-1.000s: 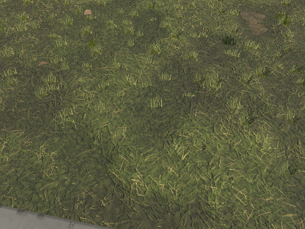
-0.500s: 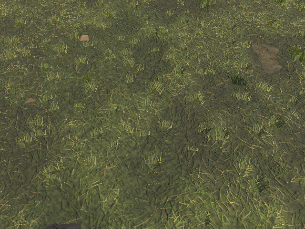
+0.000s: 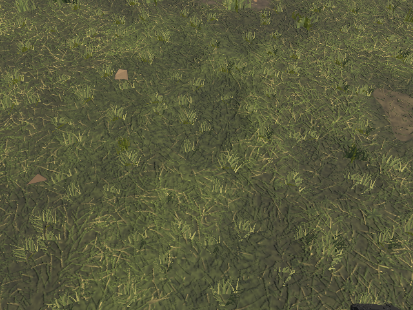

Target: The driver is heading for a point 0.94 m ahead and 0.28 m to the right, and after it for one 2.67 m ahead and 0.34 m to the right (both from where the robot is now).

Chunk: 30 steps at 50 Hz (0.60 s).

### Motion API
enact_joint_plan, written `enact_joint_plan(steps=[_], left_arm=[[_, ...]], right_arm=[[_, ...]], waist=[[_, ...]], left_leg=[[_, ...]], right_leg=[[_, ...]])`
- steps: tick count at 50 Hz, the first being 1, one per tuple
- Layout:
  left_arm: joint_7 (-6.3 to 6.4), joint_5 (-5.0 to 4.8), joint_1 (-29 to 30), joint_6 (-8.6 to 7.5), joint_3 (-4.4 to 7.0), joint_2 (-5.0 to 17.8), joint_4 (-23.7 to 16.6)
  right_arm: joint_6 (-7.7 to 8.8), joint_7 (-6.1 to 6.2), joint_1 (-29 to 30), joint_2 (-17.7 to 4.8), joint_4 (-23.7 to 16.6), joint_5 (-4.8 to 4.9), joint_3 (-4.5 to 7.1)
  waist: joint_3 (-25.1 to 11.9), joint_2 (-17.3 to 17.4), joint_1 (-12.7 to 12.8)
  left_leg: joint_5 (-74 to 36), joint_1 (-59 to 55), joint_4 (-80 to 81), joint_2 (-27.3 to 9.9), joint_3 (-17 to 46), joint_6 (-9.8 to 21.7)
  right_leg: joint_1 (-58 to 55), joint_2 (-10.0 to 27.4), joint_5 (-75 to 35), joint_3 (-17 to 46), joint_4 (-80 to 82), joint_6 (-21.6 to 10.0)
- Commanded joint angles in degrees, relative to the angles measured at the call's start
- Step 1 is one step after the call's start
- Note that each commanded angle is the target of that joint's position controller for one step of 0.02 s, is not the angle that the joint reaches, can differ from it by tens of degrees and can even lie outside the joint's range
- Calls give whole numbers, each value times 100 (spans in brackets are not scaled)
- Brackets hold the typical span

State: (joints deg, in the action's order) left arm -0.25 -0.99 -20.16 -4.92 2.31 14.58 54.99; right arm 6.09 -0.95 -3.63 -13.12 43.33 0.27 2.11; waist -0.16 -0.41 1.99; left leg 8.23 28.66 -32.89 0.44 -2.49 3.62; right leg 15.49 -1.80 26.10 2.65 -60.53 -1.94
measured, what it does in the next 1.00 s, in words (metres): walks ahead: right foot, then left foot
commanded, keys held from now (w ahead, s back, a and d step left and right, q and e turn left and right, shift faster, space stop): w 0.82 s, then w+e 0.18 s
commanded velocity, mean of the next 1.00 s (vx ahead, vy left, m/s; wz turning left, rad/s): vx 0.50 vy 0.00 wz -0.03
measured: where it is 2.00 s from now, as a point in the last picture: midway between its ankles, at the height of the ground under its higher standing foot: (259, 174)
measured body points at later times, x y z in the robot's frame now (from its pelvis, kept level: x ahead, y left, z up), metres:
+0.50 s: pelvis +0.26 -0.05 +0.00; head +0.30 -0.06 +0.45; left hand +0.47 +0.19 -0.09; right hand +0.26 -0.33 -0.14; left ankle +0.11 +0.09 -0.68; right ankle +0.35 -0.15 -0.72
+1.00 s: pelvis +0.53 -0.01 +0.00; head +0.56 -0.01 +0.45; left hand +0.51 +0.26 -0.14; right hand +0.74 -0.26 -0.09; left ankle +0.64 +0.09 -0.73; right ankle +0.35 -0.15 -0.70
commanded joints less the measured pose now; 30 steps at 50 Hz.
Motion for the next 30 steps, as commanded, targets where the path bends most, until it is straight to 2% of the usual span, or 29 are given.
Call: enact_joint_plan(steps=[1,2,3,5,8,12,17,19,20,21,22,23,24,25,26,27,28,29,30], left_arm=[[-7,-48,597,-196,113,626,-690],[41,36,613,-127,151,587,-721],[62,48,447,-44,142,442,-706],[93,53,331,59,125,290,-698],[114,111,825,69,127,296,-850],[55,73,1631,25,78,179,-1013],[-67,-5,2393,-18,62,263,-1272],[-128,-7,2400,-69,84,360,-1335],[-144,-2,2213,-95,115,426,-1302],[-139,26,1764,-109,186,537,-1165],[-101,61,864,-115,335,820,-874],[-48,121,-258,-105,474,1318,-685],[-84,86,-458,-67,528,1591,-576],[-82,39,-434,-54,388,1055,-643],[-63,34,11,-56,320,837,-744],[-70,72,427,-49,275,725,-838],[-89,110,705,-49,233,561,-867],[-100,160,804,-64,196,441,-857],[-111,152,799,-86,194,403,-821]], right_arm=[[-58,66,-1076,-794,43,-8,262],[-23,36,-821,-631,32,-65,218],[-4,-1,-714,-532,61,-95,194],[41,-31,-778,-590,157,-54,221],[40,45,-1071,-867,309,-55,307],[-15,110,-1414,-955,475,45,336],[-86,102,-1852,-1033,758,105,370],[-133,121,-1851,-1100,830,116,399],[-166,132,-1783,-1134,845,120,409],[-192,145,-1669,-1134,831,134,401],[-205,155,-1638,-968,807,118,344],[-181,165,-1610,-689,635,-11,223],[-39,112,-2174,-148,598,20,69],[62,84,-1832,-762,662,111,213],[116,66,-1341,-954,515,192,266],[105,101,-1096,-876,482,161,256],[64,134,-966,-814,459,77,280],[-3,138,-1064,-726,458,65,292],[-70,144,-1149,-625,476,70,287]], waist=[[-696,252,-573],[-461,236,-331],[-342,386,-143],[-248,462,-21],[-144,306,-97],[-14,343,-361],[192,447,-652],[194,542,-574],[107,593,-429],[-123,590,-159],[-679,437,183],[-1568,-349,552],[-2050,-1863,250],[-1834,-1224,446],[-1165,-914,391],[-797,-434,211],[-471,-297,54],[-392,-443,-139],[-347,-489,-227]], left_leg=[[515,-2920,1750,-1826,2716,1193],[197,-2177,1964,-1628,2344,1091],[87,-1742,2139,-1476,2060,1056],[-216,-1382,2367,-1361,1634,1109],[-758,-1458,2486,-1320,1226,1099],[-849,-1620,2473,-1103,711,845],[-609,-2402,2148,-1361,784,775],[-822,-2685,1876,-1516,882,696],[-1187,-2749,1641,-1531,883,629],[-1967,-2724,1154,-1383,747,520],[-2489,-2392,146,-1066,467,366],[-1071,-1216,-1784,-664,74,98],[2208,1074,-3474,258,229,-197],[2374,1767,-4183,-47,860,-134],[1824,2049,-4251,-324,771,-44],[1300,1809,-4020,-589,624,-50],[994,1557,-3672,-734,612,-83],[812,1206,-3470,-852,653,-94],[731,1030,-3301,-878,639,-119]], right_leg=[[3030,665,-588,121,-1481,-35],[2616,847,-839,152,-1112,-22],[2311,928,-935,172,-913,-11],[2166,992,-1101,120,-515,52],[2465,1059,-1999,98,417,150],[2170,856,-3008,-88,1904,157],[2115,657,-2718,-207,2811,66],[1945,585,-2263,-250,3039,-89],[1615,495,-2101,-339,3186,-171],[935,323,-2083,-503,3385,-278],[-342,335,-2174,-450,3343,-459],[-2071,1522,-2505,932,3253,-892],[-3751,2494,-1497,3408,3945,-1748],[-3613,2353,-845,3544,4208,-1585],[-2942,2170,-1035,2725,4279,-1344],[-2147,1948,-1528,2133,4421,-1230],[-1464,1763,-1912,1743,4626,-1185],[-1052,1640,-2144,1478,4793,-1147],[-842,1568,-2276,1302,4942,-1160]])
